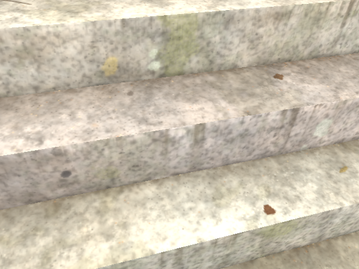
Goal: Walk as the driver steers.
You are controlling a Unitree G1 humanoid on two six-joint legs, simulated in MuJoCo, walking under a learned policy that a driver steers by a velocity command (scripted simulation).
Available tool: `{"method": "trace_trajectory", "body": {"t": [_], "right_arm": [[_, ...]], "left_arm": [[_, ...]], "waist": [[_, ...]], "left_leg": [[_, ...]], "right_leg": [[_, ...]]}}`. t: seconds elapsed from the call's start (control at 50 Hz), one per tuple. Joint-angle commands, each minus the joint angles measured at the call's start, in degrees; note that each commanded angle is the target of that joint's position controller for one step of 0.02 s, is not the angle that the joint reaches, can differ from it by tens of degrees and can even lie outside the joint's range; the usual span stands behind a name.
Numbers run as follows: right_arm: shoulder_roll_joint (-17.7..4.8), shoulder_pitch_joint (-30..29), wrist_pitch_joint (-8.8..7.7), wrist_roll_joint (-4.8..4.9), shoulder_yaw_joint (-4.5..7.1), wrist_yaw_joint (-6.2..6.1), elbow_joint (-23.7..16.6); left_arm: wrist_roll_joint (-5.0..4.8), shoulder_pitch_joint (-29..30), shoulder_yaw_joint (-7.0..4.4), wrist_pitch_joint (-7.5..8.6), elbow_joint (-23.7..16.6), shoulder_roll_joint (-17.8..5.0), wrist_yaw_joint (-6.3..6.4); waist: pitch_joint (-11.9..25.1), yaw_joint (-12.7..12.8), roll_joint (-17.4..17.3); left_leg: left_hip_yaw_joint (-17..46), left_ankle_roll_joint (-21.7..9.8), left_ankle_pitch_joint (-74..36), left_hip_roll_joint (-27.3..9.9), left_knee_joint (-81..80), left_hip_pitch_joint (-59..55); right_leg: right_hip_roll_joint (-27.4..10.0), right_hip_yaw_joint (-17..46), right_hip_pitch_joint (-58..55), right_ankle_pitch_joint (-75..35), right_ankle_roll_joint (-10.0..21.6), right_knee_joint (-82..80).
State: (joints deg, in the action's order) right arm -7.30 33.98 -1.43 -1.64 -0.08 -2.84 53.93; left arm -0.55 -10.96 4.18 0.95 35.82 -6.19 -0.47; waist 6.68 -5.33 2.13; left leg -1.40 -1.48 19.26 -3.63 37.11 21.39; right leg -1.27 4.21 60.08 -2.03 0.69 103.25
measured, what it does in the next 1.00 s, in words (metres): climbs: right foot, then left foot 0.21 m higher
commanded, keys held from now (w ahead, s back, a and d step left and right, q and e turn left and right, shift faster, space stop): w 0.62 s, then w+q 0.38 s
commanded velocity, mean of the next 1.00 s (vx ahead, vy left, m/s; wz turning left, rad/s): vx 0.50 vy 0.00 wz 0.08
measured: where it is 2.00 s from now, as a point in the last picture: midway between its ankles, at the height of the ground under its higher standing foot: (175, 108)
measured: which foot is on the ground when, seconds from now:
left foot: down 0.00-0.18, up 0.20-0.56, down 0.58-1.00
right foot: up 0.00-0.18, down 0.20-0.64, up 0.66-1.00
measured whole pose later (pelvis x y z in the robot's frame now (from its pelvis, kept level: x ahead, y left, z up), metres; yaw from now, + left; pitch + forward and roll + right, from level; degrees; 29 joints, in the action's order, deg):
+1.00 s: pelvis +0.31 -0.10 +0.22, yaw +7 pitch +3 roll -3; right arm -1.8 28.7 -1.8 -3.1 -3.7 1.6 62.6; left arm 0.4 -1.2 7.2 5.0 40.5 -3.8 -1.0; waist 6.5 -4.8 0.2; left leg 4.6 -3.5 19.3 -0.9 31.5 16.0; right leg -6.1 -1.8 79.4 -0.4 1.4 126.3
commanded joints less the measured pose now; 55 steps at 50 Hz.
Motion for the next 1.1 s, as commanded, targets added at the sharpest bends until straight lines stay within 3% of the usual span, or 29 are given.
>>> {"method": "trace_trajectory", "body": {"t": [0.02, 0.06, 0.12, 0.18, 0.2, 0.22, 0.24, 0.26, 0.28, 0.34, 0.4, 0.46, 0.5, 0.52, 0.54, 0.56, 0.58, 0.6, 0.62, 0.64, 0.66, 0.7, 0.74, 0.76, 0.84, 0.88, 0.94, 1.06, 1.1], "right_arm": [[-8.21, -10.59, -1.33, 0.63, 1.24, -0.39, -6.47], [-9.18, -10.90, -1.21, 2.27, 1.39, -0.56, -6.22], [-14.66, -11.86, -0.23, 1.66, 2.89, -0.18, -3.84], [-8.14, -11.56, 0.07, 1.14, 1.50, 0.64, -3.80], [-2.30, -17.08, -2.09, 0.64, -0.12, 1.92, -7.22], [3.44, -12.85, -5.17, 1.29, -0.86, 3.89, -4.12], [3.27, -6.48, -6.50, 3.77, -0.95, 4.64, -5.32], [1.71, -18.79, -6.45, 4.92, -1.16, 4.67, -9.71], [5.21, -32.19, -5.85, 4.13, -3.52, 4.27, -15.61], [5.15, -27.70, -4.76, 2.94, -5.35, 4.99, -17.25], [6.06, -29.32, -3.76, 3.25, -7.25, 5.31, -20.14], [3.75, -44.90, -3.05, 2.64, -8.59, 4.34, -26.12], [6.65, -49.26, -2.64, 1.35, -10.23, 3.73, -26.66], [4.79, -47.85, -2.37, 1.77, -9.82, 3.72, -25.28], [3.58, -48.20, -2.94, 2.13, -8.47, 4.41, -24.43], [2.05, -43.37, -2.41, 1.95, -6.84, 5.07, -21.87], [-2.03, -36.13, -2.46, 1.89, -4.90, 5.40, -21.04], [-5.59, -28.72, -2.49, 0.88, -3.20, 5.79, -18.37], [-9.90, -17.33, -1.51, -0.79, -1.26, 5.70, -13.05], [-15.80, -6.95, 1.40, -1.68, 1.37, 4.05, -7.26], [-14.89, -8.60, 2.81, -2.41, 1.88, 2.15, -3.53], [-1.12, -21.80, 1.82, -1.59, -2.26, 2.30, -1.61], [5.74, -22.64, 0.75, -0.69, -3.89, 3.54, 3.54], [6.34, -22.55, 0.65, -1.09, -4.02, 4.24, 4.40], [0.37, -21.91, -0.15, -1.26, -3.40, 4.88, 4.08], [-1.64, -18.71, -0.82, -2.64, -3.19, 5.05, 4.33], [-2.84, -7.27, -1.22, -1.94, -2.55, 5.01, 6.91], [-1.26, 6.65, -0.30, 0.91, -0.71, 1.00, 6.73], [-2.78, 7.58, 0.61, 1.26, 0.21, -0.69, 6.82]], "left_arm": [[-0.15, 5.17, -0.14, 0.23, -3.76, -1.88, 0.13], [-0.93, 8.54, -0.34, -0.12, -2.83, -2.58, -0.05], [-0.99, 0.95, -2.77, -0.83, 1.13, -6.14, 0.69], [0.40, -12.46, -6.38, 0.22, 9.80, -10.25, -0.58], [0.95, -22.09, -6.89, -0.32, 14.27, -12.29, -0.50], [2.32, -27.71, -5.16, -1.23, 14.49, -10.08, 0.16], [3.48, -28.33, -7.34, -1.24, 15.34, -16.21, -0.09], [2.19, -23.03, -6.62, -1.08, 16.37, -12.22, -0.25], [3.52, -17.45, -5.27, -1.37, 16.44, -7.55, -0.29], [3.71, -14.92, -2.20, 0.76, 20.27, 1.93, -0.34], [4.33, -11.80, -1.17, 0.93, 21.55, -0.20, -0.21], [1.15, -13.86, -0.45, 1.35, 22.24, -2.73, 0.65], [-0.20, -23.97, -1.78, 0.36, 26.47, -7.05, 2.52], [-1.44, -24.76, -2.07, -0.38, 27.90, -7.82, 3.03], [-1.63, -27.15, -2.69, 0.53, 28.52, -10.18, 3.11], [0.22, -28.52, -3.13, 0.64, 29.09, -12.15, 3.62], [0.27, -27.21, -3.65, 1.10, 29.25, -14.64, 4.17], [1.23, -23.54, -4.29, 1.80, 27.62, -15.61, 4.32], [1.89, -21.11, -4.22, 3.18, 25.06, -12.46, 2.85], [1.22, -13.89, -4.14, 4.37, 22.60, -9.50, 0.17], [1.33, -3.69, -4.28, 4.77, 18.97, -5.67, -2.03], [0.98, 7.45, -1.65, 5.09, 6.45, 2.51, -4.22], [1.90, 1.58, -0.46, 4.56, 4.88, 3.35, -4.06], [0.89, -1.12, 0.42, 4.61, 5.19, 4.12, -4.02], [1.82, 0.89, 2.27, 4.60, 3.49, 0.60, -2.23], [1.85, 1.41, 2.00, 3.90, 5.09, 0.16, -0.77], [1.09, 11.30, 2.72, 4.12, 2.13, 2.16, 0.16], [0.35, 28.81, 4.04, 5.50, -5.42, 4.55, -0.51], [0.12, 30.37, 4.22, 5.57, -8.77, 4.64, -0.85]], "waist": [[-3.97, 4.91, -9.80], [-4.27, 3.54, -12.27], [-6.06, 6.87, -17.64], [-7.35, 9.47, -4.64], [-4.95, 11.09, 8.92], [2.99, 11.13, 12.69], [11.05, 9.07, 15.99], [-1.78, 8.68, 9.29], [-10.83, 8.61, 5.10], [-12.00, 3.19, 0.17], [-12.48, 0.16, 0.71], [-11.43, 3.49, 0.82], [-3.67, 5.92, 1.56], [-1.74, 4.90, 2.26], [3.03, 4.70, 8.29], [6.03, 2.43, 14.13], [7.99, -2.64, 19.54], [12.14, -5.11, 18.67], [17.79, -6.23, 3.32], [18.04, -8.98, -14.41], [11.02, -6.98, -19.25], [-8.20, 3.29, -10.66], [-11.17, 10.87, -2.96], [-11.59, 12.74, -1.90], [-9.99, 14.16, -2.82], [-6.53, 11.86, -4.57], [-8.42, 4.41, -6.84], [-8.74, -4.04, -10.99], [-8.25, -3.06, -13.45]], "left_leg": [[16.02, -10.66, 10.25, -10.88, -22.69, 2.91], [8.91, -9.96, 4.75, -9.07, -28.26, 10.14], [9.99, -11.09, -0.22, -12.35, -28.07, -3.17], [1.19, -7.54, -11.57, -4.30, 9.78, 2.95], [-0.77, -4.62, 1.45, 1.31, 38.59, 27.53], [14.10, -3.23, 3.56, 7.81, 67.73, 37.88], [16.93, -1.91, 1.82, 9.15, 80.51, 45.06], [12.79, -1.52, -0.96, 5.32, 88.11, 57.99], [12.75, -1.66, -4.78, 5.29, 97.34, 64.73], [15.26, -4.32, -7.93, 5.20, 108.53, 66.21], [12.24, -5.43, -11.65, 6.59, 109.44, 66.54], [-0.36, -3.44, -20.54, 5.00, 80.00, 49.69], [-10.96, -2.78, -14.18, 0.80, 68.87, 38.09], [-13.38, -4.49, -8.86, 1.66, 54.08, 29.55], [-16.58, -5.53, 1.34, 6.37, 47.17, 17.14], [-16.55, -6.39, 13.70, 9.20, 45.97, 15.95], [-11.29, -7.57, 18.78, 9.64, 34.85, 14.32], [-2.00, -9.52, 17.68, 7.63, 27.70, 7.34], [20.02, -15.29, 17.66, -2.29, 19.06, -9.85], [46.59, -20.30, 32.41, -8.48, -9.76, -18.54], [66.00, -22.19, 39.10, -13.00, -26.43, -12.82], [48.80, -14.99, 34.18, -12.78, -16.94, 8.65], [26.83, -7.60, 18.48, -6.44, -11.32, 11.23], [20.95, -6.53, 12.94, -5.52, -11.99, 11.73], [10.18, -9.65, 4.28, -2.67, -17.87, 19.49], [11.75, -11.65, 1.38, -3.58, -17.43, 17.91], [22.53, -13.04, 4.38, -7.20, -18.79, -0.98], [32.19, -15.88, 3.26, -12.26, -24.29, -20.16], [29.94, -13.93, 2.07, -13.23, -26.58, -25.45]], "right_leg": [[-4.31, -4.92, -5.74, -0.54, -0.88, -14.71], [-2.51, -11.38, -27.23, 6.57, -0.25, -38.24], [-1.61, -10.57, -34.12, 19.33, 2.53, -54.83], [-0.06, -7.93, -52.63, 13.50, 4.94, -80.83], [-9.96, 9.20, -66.18, -4.98, 5.98, -76.48], [-17.38, 21.37, -71.23, -32.92, 8.07, -72.67], [-25.91, 42.11, -74.16, 12.48, 16.56, -89.80], [-23.48, 35.79, -68.06, 36.26, 16.74, -91.53], [-20.09, 28.87, -59.94, 32.28, 14.17, -89.23], [-16.01, 15.83, -49.88, 17.99, 9.95, -86.47], [-13.59, 5.16, -39.90, 12.02, 7.32, -89.57], [-8.14, -2.60, -24.94, 9.24, 7.15, -98.51], [-10.69, -0.08, -36.25, 0.66, 10.22, -106.50], [-8.49, -6.69, -41.32, -17.53, 7.89, -104.64], [-9.65, -7.00, -45.48, -53.30, 9.30, -99.10], [-12.56, -6.89, -56.25, -80.86, 11.14, -91.71], [-14.49, -5.97, -66.27, -98.57, 12.71, -82.42], [-14.61, -4.94, -68.65, -97.91, 13.11, -72.97], [-11.52, -4.56, -50.66, -88.14, 13.29, -59.41], [-2.09, -2.07, -34.37, -44.49, 12.63, -43.14], [6.35, 5.81, -19.64, -0.49, 9.85, -9.62], [5.73, 10.57, 0.55, 8.65, 10.60, 21.92], [2.88, 6.81, 6.36, 7.42, 11.62, 24.44], [1.92, 6.62, 7.91, 7.79, 11.01, 23.85], [-1.47, -3.72, 7.26, -2.92, 4.67, 13.29], [-2.36, -6.32, 6.52, -4.91, 2.28, 22.87], [-4.91, -5.14, 24.55, 1.31, 1.18, 27.16], [-8.24, -5.05, 36.39, 11.60, -3.82, 13.93], [-9.22, -3.83, 36.39, 15.96, -3.81, 7.24]]}}
Next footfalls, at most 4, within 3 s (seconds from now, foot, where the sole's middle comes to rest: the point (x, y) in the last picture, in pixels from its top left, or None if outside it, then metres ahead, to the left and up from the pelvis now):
0.20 right None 0.11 -0.18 -0.76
0.58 left None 0.30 0.01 -0.56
1.20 right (255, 195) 0.62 -0.27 -0.35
1.76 left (125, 110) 0.78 0.11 -0.15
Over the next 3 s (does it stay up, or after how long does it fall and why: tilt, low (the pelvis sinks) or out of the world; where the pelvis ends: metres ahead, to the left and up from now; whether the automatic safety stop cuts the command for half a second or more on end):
stays up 1.20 0.08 0.99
